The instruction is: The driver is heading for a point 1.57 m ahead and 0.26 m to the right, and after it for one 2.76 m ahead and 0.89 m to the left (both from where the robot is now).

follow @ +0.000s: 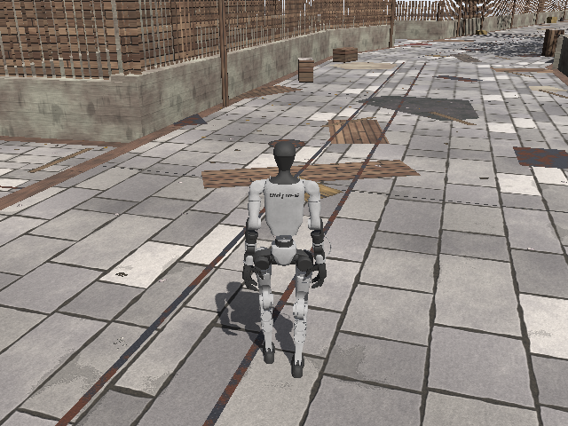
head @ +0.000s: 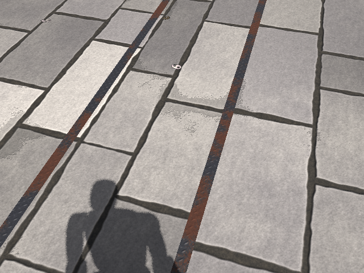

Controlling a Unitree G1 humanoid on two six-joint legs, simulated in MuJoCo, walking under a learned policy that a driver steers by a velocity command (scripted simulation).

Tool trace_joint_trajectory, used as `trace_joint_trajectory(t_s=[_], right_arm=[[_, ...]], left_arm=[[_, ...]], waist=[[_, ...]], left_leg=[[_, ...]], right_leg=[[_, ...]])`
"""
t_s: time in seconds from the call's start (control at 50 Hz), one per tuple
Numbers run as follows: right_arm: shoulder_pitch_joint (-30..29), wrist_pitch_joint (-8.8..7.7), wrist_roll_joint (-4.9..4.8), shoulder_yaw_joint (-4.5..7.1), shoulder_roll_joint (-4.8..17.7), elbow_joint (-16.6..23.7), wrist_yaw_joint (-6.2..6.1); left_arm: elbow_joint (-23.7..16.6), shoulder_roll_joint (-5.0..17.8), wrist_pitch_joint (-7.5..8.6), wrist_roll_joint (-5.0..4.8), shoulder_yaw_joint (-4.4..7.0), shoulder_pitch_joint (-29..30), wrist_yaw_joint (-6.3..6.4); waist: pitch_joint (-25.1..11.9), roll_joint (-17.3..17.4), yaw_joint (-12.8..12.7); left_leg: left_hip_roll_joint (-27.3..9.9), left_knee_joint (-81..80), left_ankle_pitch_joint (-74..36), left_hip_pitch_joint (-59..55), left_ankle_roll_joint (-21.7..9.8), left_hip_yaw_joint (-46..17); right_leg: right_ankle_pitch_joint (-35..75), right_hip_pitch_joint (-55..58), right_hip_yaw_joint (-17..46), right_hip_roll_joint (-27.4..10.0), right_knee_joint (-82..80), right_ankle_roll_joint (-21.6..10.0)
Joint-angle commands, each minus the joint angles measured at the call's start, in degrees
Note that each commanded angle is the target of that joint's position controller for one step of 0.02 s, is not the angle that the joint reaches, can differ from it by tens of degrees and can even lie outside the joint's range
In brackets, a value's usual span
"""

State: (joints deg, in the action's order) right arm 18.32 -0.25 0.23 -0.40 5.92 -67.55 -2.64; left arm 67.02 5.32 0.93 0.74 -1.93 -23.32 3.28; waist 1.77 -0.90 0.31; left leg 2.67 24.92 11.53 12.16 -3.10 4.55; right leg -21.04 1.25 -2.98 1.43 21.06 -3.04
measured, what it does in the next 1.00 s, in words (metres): steps on the spot: right foot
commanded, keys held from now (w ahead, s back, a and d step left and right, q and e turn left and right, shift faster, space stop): no key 0.28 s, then w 0.14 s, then no key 0.58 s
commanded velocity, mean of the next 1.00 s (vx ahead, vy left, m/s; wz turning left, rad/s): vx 0.07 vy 0.00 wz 0.00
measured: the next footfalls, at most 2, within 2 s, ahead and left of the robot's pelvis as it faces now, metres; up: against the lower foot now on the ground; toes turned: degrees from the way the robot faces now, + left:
right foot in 0.84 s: +0.10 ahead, -0.09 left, +0.00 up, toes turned -3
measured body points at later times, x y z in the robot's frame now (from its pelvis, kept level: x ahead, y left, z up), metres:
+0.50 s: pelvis +0.02 +0.01 -0.01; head +0.02 +0.02 +0.44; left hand -0.11 +0.20 -0.16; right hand +0.01 -0.21 -0.16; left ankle +0.04 +0.09 -0.72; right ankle -0.10 -0.08 -0.74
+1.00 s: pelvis +0.09 +0.02 +0.00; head +0.09 +0.02 +0.45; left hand +0.06 +0.23 -0.16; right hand +0.05 -0.17 -0.16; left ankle +0.08 +0.11 -0.74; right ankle +0.06 -0.09 -0.74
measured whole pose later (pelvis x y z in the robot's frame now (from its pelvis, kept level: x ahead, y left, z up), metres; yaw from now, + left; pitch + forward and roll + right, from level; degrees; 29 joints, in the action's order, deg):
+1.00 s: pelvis +0.09 +0.02 +0.00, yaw +0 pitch -2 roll +0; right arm 20.5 -1.7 0.4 -0.7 5.9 -63.9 -2.2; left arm 64.9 5.7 1.2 0.4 -1.0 -19.5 2.4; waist 2.2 0.3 0.6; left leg 1.5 23.2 13.6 7.9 -3.0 5.5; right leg -15.6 -6.8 -2.6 -0.6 24.3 -0.5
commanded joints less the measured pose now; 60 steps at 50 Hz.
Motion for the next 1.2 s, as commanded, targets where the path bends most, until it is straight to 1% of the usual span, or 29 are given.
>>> trace_joint_trajectory(t_s=[0.02,0.28,0.3,0.34,0.38,0.4,0.42,0.44,0.48,0.5,0.54,0.56,0.58,0.6,0.62,0.64,0.66,0.68,0.7,0.76,0.8,0.82,0.84,0.86,0.88,0.9,0.96,1.0,1.2], right_arm=[[4.8,-0.08,-0.02,0.37,3.4,-0.1,-0.02],[5.5,-0.15,-0.11,0.07,3.0,-0.5,0.14],[5.7,-0.1,-0.08,0.01,2.8,-0.6,0.18],[4.2,0.12,0.05,0.42,3.6,0.3,0.45],[0.8,-0.03,0.74,0.78,3.5,2.5,1.21],[-1.4,-0.34,1.36,0.72,3.0,4.0,1.63],[-3.5,-0.81,1.67,0.8,3.0,5.5,2.0],[-4.5,-1.35,1.58,0.96,3.2,6.5,2.07],[-2.5,-2.41,1.15,1.08,2.6,6.9,1.85],[-1.4,-2.79,0.67,1.06,2.0,6.8,1.64],[4.4,-3.17,-0.37,1.05,1.1,5.0,1.23],[8.8,-3.3,-0.51,1.67,2.9,3.7,0.95],[14.3,-3.64,0.03,2.58,6.8,3.1,0.71],[18.8,-3.4,0.64,2.96,9.0,2.6,0.42],[18.0,-3.2,0.44,2.0,6.7,2.4,0.34],[12.7,-3.25,0.17,1.53,6.6,3.4,0.25],[8.2,-3.1,0.47,1.2,6.4,4.5,0.08],[5.8,-2.97,0.79,0.62,5.7,5.2,-0.24],[3.8,-2.84,0.94,0.02,4.8,5.6,-0.44],[4.6,-2.72,1.18,-0.24,5.6,5.5,-0.4],[3.5,-2.29,0.09,-0.11,6.3,5.7,-0.19],[3.5,-2.07,-0.3,0.11,6.3,5.8,0.07],[3.7,-1.9,-0.45,0.2,5.8,6.0,0.31],[5.4,-1.21,-0.72,0.18,3.9,5.5,0.5],[6.4,-0.86,-0.26,-0.11,2.5,4.7,0.48],[7.2,-0.91,0.21,-0.05,2.5,4.2,0.37],[8.0,-1.59,0.28,0.4,4.1,3.7,0.4],[7.6,-1.84,0.07,0.4,3.8,3.6,0.35],[7.3,-1.41,0.07,0.4,3.7,2.7,-0.03]], left_arm=[[0.6,3.2,0.16,0.01,0.31,-7.1,0.07],[0.6,2.4,0.51,0.01,0.14,-8.6,-0.04],[0.8,2.3,0.54,0.13,0.13,-9.4,-0.08],[0.8,4.1,0.39,0.38,1.01,-10.8,-0.2],[0.6,6.7,0.21,0.13,2.24,-12.4,-0.4],[0.4,7.5,0.32,0.02,2.7,-12.8,-0.47],[0.5,7.5,0.61,0.19,2.98,-13.4,-0.55],[0.6,6.6,1.0,0.62,2.82,-13.6,-0.51],[0.5,5.9,2.0,1.17,2.45,-12.8,-0.44],[0.3,5.6,2.27,1.16,2.16,-11.8,-0.5],[-0.1,6.3,2.4,0.57,1.87,-9.3,-0.76],[-0.2,7.1,2.69,0.37,1.99,-9.5,-0.93],[-1.3,7.1,3.09,0.18,1.87,-9.7,-1.0],[-0.7,3.5,2.21,-1.79,1.32,-13.2,-0.93],[-1.2,3.5,1.27,-1.65,1.59,-10.3,-0.78],[-2.3,2.2,0.51,-0.11,1.43,-8.1,-0.86],[-2.7,0.8,0.18,0.61,1.11,-6.8,-1.11],[-2.8,0.6,-0.07,0.57,1.08,-6.2,-1.32],[-2.8,0.5,-0.37,0.36,0.96,-6.8,-1.37],[-1.5,1.3,-1.27,-0.46,0.93,-8.1,-0.87],[-0.8,0.8,-1.54,-0.55,0.67,-8.5,-0.73],[-1.2,1.9,-1.54,-0.05,0.74,-7.0,-0.8],[-2.2,3.5,-1.28,0.72,0.88,-5.2,-0.87],[-2.2,4.9,-1.11,0.4,1.22,-3.7,-1.05],[-2.0,4.4,-0.86,0.13,1.23,-2.3,-1.21],[-2.1,3.7,-0.47,-0.11,1.19,-1.2,-1.23],[-1.9,3.8,0.57,-0.41,1.33,-1.7,-0.75],[-1.8,4.2,0.82,-0.53,1.54,-1.7,-0.69],[-1.2,4.0,0.68,-0.36,1.69,-2.3,-0.56]], waist=[[4.8,-0.1,0.1],[5.2,-0.2,0.2],[4.3,-0.1,-0.1],[6.2,-1.8,-0.9],[11.4,-6.5,-2.7],[14.7,-7.1,-3.2],[16.7,-6.7,-3.8],[17.4,-4.7,-3.5],[14.7,-2.7,-1.7],[12.5,-2.2,-1.0],[7.3,-2.0,2.2],[3.8,-2.1,3.6],[-0.4,0.4,4.8],[-6.0,9.2,6.0],[-6.5,10.1,5.3],[-1.8,6.4,2.4],[0.7,4.0,1.0],[2.8,3.2,-0.6],[3.2,4.3,-2.1],[0.8,4.9,-2.3],[0.0,4.3,-3.7],[1.0,4.0,-3.2],[2.8,3.6,-2.2],[7.2,0.1,-0.5],[9.6,-2.5,-0.1],[9.7,-3.2,0.1],[4.9,-1.4,0.0],[3.2,-0.4,0.0],[3.1,0.8,-0.1]], left_leg=[[-7.9,-2.9,-11.4,-3.7,-1.2,-8.8],[-7.9,-3.2,-9.4,-2.7,-0.8,-8.7],[-7.3,-3.3,-5.7,-2.8,-0.9,-8.4],[-4.7,0.4,4.9,0.8,-1.3,-6.3],[-1.0,9.4,13.2,11.5,-1.2,-1.0],[-1.5,13.1,13.4,16.7,-1.2,0.8],[-3.3,16.8,12.9,20.7,-1.3,0.8],[-4.4,19.2,13.0,23.4,-1.2,-0.1],[-5.2,18.4,13.1,23.2,-0.8,-0.6],[-4.7,15.0,11.7,19.4,-0.8,0.0],[-1.7,5.7,-0.9,2.7,-1.4,2.3],[-2.1,4.9,-8.7,-6.5,-2.1,0.4],[-8.3,5.1,-25.7,-15.3,-3.7,-6.7],[-19.0,1.8,-42.8,-18.8,-12.0,-17.8],[-24.0,-3.7,-45.2,-13.8,-15.0,-24.2],[-23.0,-5.2,-38.0,-6.8,-14.3,-21.2],[-21.2,-6.7,-32.0,-2.5,-12.7,-18.3],[-19.3,-8.1,-29.7,1.1,-10.9,-15.0],[-16.9,-9.0,-28.2,2.8,-8.9,-12.0],[-14.3,-7.2,-26.2,-0.2,-7.4,-9.1],[-13.1,-6.7,-13.9,3.3,-5.4,-8.4],[-11.7,-7.6,-3.9,6.3,-3.2,-8.5],[-10.0,-8.6,5.9,9.3,-1.4,-8.3],[-7.3,-10.1,7.7,7.5,-0.4,-6.7],[-7.1,-9.1,4.1,3.1,-0.2,-6.2],[-7.4,-7.6,-0.5,0.2,-0.3,-6.4],[-8.5,-5.6,-9.6,-3.5,-0.8,-6.6],[-8.5,-5.5,-10.5,-4.4,-0.6,-6.4],[-8.8,-5.2,-12.1,-5.3,-0.3,-6.1]], right_leg=[[15.5,-9.3,5.7,-8.0,-4.3,-0.5],[14.5,-10.2,5.9,-8.0,-4.8,-0.6],[9.5,-9.8,6.0,-7.6,-5.6,-1.0],[-4.9,-10.7,8.0,-7.5,-7.5,-3.0],[-19.9,-10.5,16.1,-12.9,-12.7,-7.4],[-22.3,-10.0,19.5,-16.7,-15.0,-9.4],[-20.4,-9.0,21.6,-19.2,-16.0,-11.0],[-11.0,-7.4,21.1,-19.8,-15.1,-11.4],[19.4,-2.4,15.4,-18.7,-8.9,-10.4],[30.6,-2.1,11.8,-17.1,-5.5,-8.9],[44.0,-7.8,5.3,-12.3,2.1,-4.5],[46.7,-11.3,3.1,-9.7,7.4,-2.3],[35.5,-17.1,1.1,-6.9,14.6,-0.3],[8.5,-19.4,-2.2,-0.8,27.6,1.8],[-12.4,-18.4,0.1,0.3,36.3,2.0],[-15.1,-18.6,3.0,-1.7,38.8,2.0],[-13.6,-18.5,3.7,-2.8,37.5,2.0],[-11.2,-17.2,3.9,-3.8,33.3,2.0],[-9.3,-15.0,3.7,-4.2,27.9,2.3],[-5.5,-11.5,0.9,-2.5,15.5,3.0],[8.1,-5.2,0.4,-2.8,5.3,2.8],[13.5,-3.0,2.2,-4.1,2.6,2.8],[13.7,-2.4,5.4,-7.2,0.3,2.6],[8.9,-10.0,6.5,-7.9,0.3,1.4],[6.9,-14.9,6.7,-7.8,-0.8,1.0],[8.8,-15.9,6.6,-7.7,-1.4,1.1],[16.7,-11.0,6.3,-7.8,-1.8,0.9],[18.6,-9.3,6.0,-7.9,-1.7,0.7],[20.6,-8.8,5.4,-7.9,-2.1,0.5]])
